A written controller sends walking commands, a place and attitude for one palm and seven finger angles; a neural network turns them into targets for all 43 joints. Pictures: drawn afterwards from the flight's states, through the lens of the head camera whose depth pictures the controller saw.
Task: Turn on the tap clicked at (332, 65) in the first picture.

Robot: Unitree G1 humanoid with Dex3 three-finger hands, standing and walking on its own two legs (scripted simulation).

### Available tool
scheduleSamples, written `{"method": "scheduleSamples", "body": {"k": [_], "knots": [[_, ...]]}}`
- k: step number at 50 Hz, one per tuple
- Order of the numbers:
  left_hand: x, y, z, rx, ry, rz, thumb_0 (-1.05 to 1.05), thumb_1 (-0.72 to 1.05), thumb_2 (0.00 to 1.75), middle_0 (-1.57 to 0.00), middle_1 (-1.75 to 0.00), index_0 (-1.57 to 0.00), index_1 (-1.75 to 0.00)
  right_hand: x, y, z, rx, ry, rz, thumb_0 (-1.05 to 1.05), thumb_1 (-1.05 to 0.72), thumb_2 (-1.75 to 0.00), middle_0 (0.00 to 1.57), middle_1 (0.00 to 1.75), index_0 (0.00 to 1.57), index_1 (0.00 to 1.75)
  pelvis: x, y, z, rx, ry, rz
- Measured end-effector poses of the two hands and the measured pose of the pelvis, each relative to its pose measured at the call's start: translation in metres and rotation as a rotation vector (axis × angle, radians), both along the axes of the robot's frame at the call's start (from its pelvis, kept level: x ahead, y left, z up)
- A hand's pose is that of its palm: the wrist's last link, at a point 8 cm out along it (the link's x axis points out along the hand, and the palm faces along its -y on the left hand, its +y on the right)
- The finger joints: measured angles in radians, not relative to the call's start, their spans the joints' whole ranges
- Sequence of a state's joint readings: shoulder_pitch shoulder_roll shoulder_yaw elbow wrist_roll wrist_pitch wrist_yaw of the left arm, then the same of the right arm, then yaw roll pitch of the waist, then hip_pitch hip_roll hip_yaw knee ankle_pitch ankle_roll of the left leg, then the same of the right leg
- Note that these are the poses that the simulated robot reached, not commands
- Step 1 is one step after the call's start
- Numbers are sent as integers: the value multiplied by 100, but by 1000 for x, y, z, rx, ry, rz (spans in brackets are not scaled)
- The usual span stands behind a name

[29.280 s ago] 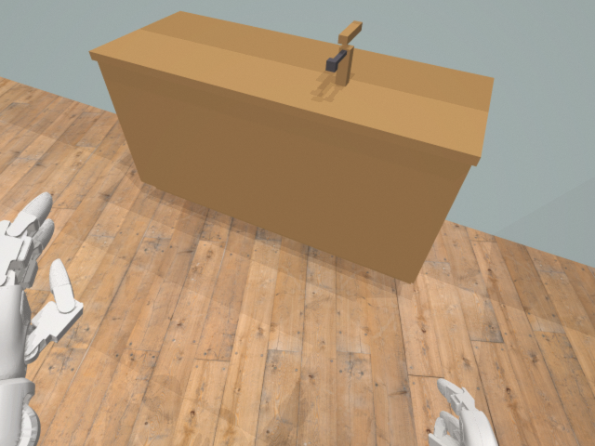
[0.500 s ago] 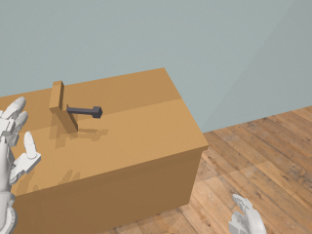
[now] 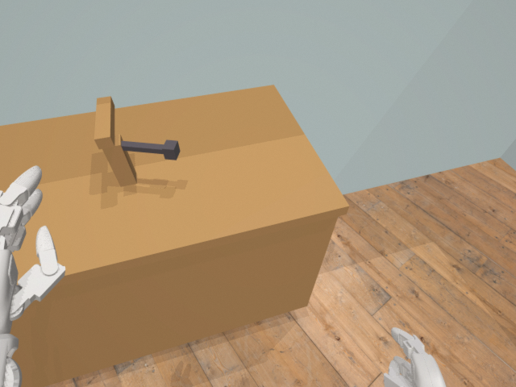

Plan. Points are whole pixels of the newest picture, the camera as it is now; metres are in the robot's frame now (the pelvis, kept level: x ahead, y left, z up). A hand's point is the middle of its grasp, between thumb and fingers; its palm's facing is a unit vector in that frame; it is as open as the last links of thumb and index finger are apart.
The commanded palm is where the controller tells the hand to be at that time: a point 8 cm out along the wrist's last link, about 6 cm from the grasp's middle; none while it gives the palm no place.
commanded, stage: step back with the hand held close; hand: left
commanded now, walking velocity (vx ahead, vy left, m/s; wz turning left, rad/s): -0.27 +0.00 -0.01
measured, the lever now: (171, 150) +0.53 +0.22 +0.05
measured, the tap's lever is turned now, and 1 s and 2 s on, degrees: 67 67 67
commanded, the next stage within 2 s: stop stepping back and stand still in 0.92 s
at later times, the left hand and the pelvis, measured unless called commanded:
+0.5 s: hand (12, 321) +0.15 +0.26 +0.16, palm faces +0.38 -0.82 -0.43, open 7.4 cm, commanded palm +0.10 +0.30 +0.18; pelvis -0.05 +0.01 -0.01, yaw +3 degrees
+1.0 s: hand out of the picture +0.08 +0.21 +0.18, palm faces +0.27 -0.87 -0.40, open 7.4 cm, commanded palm +0.04 +0.25 +0.18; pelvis -0.14 -0.01 +0.01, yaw -4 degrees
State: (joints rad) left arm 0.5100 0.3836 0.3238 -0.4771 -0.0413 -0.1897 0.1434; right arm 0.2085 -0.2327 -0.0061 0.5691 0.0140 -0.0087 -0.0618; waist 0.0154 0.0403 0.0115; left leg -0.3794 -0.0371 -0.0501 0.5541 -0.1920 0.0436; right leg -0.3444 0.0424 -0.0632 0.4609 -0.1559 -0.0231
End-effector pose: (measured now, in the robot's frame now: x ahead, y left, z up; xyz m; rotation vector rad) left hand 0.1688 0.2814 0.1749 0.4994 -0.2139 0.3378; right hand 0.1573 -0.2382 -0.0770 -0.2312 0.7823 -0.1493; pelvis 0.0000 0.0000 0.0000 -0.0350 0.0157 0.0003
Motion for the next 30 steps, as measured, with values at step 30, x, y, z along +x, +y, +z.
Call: {"method": "scheduleSamples", "body": {"k": [30], "knots": [[-75,33,11,16,-93,56,1,88,90,-21,-30,-22,-30,-43,28,18,-37,-35,65,1,-90,-90,20,30,20,30,-65,10,4,-27,18,39]]}}
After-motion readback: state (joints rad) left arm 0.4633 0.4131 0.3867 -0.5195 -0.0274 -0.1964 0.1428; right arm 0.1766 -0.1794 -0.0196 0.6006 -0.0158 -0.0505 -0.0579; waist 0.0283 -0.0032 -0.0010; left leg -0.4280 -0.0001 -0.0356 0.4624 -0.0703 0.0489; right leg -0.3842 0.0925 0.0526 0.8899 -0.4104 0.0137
